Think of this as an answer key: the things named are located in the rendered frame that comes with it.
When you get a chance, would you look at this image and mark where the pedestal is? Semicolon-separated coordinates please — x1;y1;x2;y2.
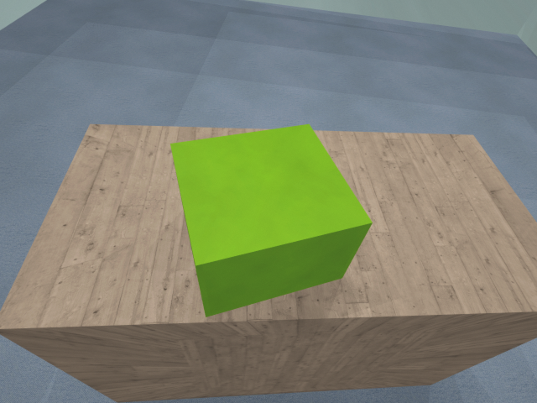
0;124;537;403

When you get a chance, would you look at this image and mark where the carton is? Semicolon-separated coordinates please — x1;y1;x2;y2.
170;124;373;317

